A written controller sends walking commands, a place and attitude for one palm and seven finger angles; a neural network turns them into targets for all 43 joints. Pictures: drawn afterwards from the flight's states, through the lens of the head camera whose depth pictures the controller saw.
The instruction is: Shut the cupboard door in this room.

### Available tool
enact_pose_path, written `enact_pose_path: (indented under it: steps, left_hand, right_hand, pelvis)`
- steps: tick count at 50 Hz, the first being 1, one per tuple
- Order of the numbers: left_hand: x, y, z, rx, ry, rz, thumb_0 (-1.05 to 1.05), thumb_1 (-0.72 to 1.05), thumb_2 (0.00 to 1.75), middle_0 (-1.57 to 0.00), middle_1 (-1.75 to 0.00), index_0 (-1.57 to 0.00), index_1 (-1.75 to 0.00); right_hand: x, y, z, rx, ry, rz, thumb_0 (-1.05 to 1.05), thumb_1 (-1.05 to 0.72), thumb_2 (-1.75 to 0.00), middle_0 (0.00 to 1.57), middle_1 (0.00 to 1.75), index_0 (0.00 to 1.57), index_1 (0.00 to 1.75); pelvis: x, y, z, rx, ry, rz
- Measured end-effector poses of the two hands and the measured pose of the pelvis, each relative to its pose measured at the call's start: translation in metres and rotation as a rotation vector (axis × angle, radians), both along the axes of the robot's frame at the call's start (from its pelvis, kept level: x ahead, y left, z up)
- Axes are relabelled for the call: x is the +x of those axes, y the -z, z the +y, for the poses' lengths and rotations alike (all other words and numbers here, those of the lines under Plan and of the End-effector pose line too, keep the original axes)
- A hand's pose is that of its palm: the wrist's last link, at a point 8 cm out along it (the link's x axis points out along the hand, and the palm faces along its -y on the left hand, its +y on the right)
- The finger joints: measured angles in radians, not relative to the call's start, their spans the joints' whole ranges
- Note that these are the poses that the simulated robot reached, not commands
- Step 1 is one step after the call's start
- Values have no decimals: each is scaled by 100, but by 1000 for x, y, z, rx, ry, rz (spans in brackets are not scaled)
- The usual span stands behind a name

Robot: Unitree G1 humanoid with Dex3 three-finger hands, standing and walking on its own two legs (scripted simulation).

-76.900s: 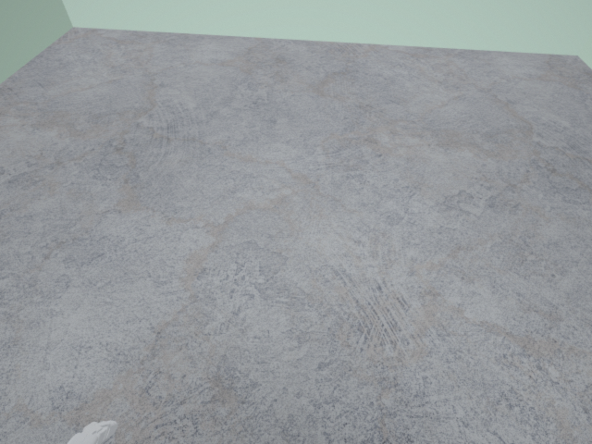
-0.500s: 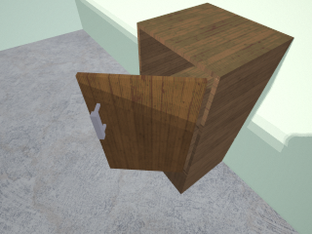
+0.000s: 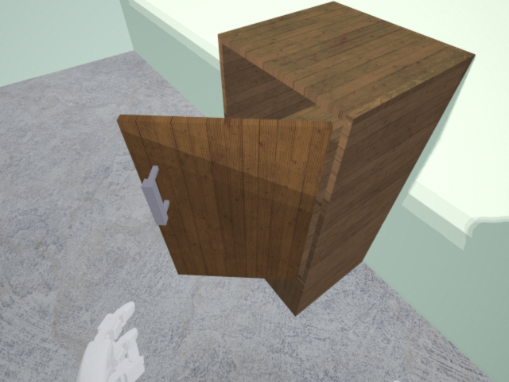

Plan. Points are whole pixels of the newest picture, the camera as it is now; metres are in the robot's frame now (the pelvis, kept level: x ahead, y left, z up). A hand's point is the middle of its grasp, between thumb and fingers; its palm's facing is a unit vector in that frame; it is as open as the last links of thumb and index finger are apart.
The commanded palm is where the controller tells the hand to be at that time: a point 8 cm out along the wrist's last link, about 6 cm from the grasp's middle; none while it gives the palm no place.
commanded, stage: raise the hand and make a fist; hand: left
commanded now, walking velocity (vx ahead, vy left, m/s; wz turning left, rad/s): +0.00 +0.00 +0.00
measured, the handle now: (158, 196) +0.47 +0.22 -0.02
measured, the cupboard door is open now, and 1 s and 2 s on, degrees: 50 50 50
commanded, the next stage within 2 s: bring the fist close to the handle in 1.76 s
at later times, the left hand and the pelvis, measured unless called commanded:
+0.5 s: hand (151, 365) +0.16 +0.16 -0.04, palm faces -0.06 -1.00 -0.02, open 5.0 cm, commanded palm +0.13 +0.22 -0.04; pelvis -0.05 +0.00 -0.11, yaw -1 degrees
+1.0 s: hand (138, 351) +0.18 +0.18 -0.03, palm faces -0.01 -1.00 -0.03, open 3.2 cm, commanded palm +0.16 +0.24 -0.02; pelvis -0.04 +0.01 -0.09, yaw -1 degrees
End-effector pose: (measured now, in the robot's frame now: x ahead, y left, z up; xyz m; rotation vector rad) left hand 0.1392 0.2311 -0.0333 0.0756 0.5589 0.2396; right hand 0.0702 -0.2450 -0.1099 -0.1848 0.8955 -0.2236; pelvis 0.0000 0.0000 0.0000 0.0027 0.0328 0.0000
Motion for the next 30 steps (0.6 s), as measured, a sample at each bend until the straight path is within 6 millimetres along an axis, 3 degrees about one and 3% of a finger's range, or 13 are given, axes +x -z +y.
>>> enact_pose_path:
  steps: [3,5,8,12,15,18,22,26,30]
  left_hand:
    - [39,-28,-10,-31,85,-333,1,92,90,-26,-36,-25,-36]
    - [46,-31,-21,-69,171,-513,1,92,90,-28,-39,-28,-39]
    - [34,-13,-32,-96,287,-631,0,91,90,-33,-44,-33,-44]
    - [0,30,-26,-131,269,-503,0,90,90,-40,-52,-40,-51]
    - [-22,40,-13,-93,203,-439,1,90,90,-46,-58,-45,-57]
    - [-27,27,-3,-36,189,-498,2,90,90,-51,-63,-51,-63]
    - [-10,9,-5,-34,252,-593,2,90,90,-58,-71,-58,-71]
    - [10,10,-12,-85,317,-532,1,90,90,-65,-79,-65,-79]
    - [15,11,-9,-91,298,-453,1,90,90,-73,-87,-72,-87]
  right_hand:
    - [32,-6,-9,-21,-45,-171,1,-92,-90,20,30,20,30]
    - [53,-9,-14,-39,-81,-259,1,-91,-90,20,30,20,30]
    - [79,-6,-19,-63,-124,-352,1,-91,-90,20,30,20,30]
    - [106,4,-15,-75,-156,-415,1,-91,-90,20,30,20,30]
    - [116,15,-4,-65,-180,-427,1,-91,-90,20,30,20,30]
    - [115,31,11,-45,-208,-404,1,-91,-90,20,30,20,30]
    - [99,54,29,0,-211,-335,1,-91,-90,20,30,20,30]
    - [72,67,37,43,-149,-251,1,-91,-90,20,30,21,30]
    - [48,67,36,50,-81,-191,1,-90,-90,21,30,21,30]
  pelvis:
    - [-12,16,-1,6,9,70]
    - [-20,32,-3,13,22,118]
    - [-30,59,-6,17,33,164]
    - [-38,87,-8,10,27,191]
    - [-41,98,-8,-8,18,205]
    - [-43,106,-8,-30,9,219]
    - [-48,110,-5,-51,3,232]
    - [-48,106,-1,-52,10,237]
    - [-46,98,4,-43,20,233]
